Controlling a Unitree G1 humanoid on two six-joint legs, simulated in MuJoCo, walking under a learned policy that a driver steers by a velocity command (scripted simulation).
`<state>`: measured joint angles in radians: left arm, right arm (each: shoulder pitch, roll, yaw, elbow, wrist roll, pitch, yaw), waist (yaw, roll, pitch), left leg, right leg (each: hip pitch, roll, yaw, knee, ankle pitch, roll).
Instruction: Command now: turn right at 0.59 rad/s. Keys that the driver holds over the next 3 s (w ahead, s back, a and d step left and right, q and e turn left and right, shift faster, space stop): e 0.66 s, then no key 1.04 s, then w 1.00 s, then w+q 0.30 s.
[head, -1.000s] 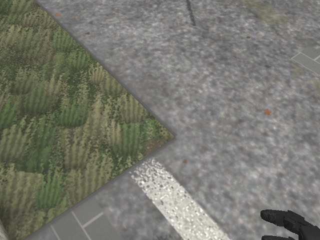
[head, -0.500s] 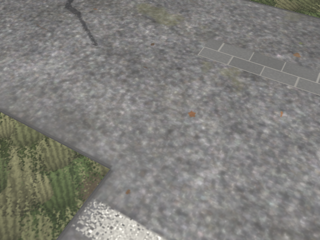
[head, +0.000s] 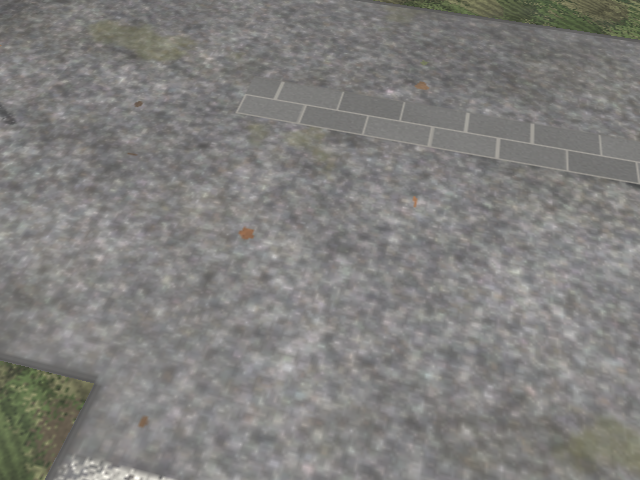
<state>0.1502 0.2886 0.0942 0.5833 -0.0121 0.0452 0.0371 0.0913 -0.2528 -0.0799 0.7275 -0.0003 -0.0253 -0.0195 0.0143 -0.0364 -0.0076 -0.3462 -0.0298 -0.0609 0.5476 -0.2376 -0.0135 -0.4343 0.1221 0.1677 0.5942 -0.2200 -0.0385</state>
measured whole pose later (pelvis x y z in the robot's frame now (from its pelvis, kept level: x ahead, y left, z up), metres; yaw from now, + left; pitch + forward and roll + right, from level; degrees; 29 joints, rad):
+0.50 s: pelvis -0.03 -0.04 +0.01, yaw -18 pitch +3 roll +2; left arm 0.21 0.27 0.07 0.56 0.01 0.02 0.01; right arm 0.13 -0.31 -0.10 0.70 -0.01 0.02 -0.05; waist 0.00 0.04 0.03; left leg -0.57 0.04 -0.01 1.15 -0.45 -0.07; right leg -0.37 0.02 0.04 0.57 -0.26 -0.04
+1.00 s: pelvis -0.03 -0.03 +0.01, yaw -29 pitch +1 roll +0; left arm 0.18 0.29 0.07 0.61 0.00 0.04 0.01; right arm 0.16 -0.23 -0.05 0.68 -0.02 0.00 -0.02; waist -0.01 -0.04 0.01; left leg -0.28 0.00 -0.02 0.53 -0.27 0.01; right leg -0.43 0.04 0.08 0.91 -0.50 0.08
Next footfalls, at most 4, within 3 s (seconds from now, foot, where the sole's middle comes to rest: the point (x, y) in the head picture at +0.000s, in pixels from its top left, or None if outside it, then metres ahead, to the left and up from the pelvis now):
0.36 right None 0.00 -0.15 -0.76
0.84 left None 0.07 0.06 -0.76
1.10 right None -0.08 -0.16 -0.76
2.34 right None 0.24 -0.33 -0.76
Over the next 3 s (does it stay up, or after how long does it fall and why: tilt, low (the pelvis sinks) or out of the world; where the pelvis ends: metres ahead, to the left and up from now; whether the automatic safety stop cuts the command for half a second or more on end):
stays up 0.49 -0.29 0.00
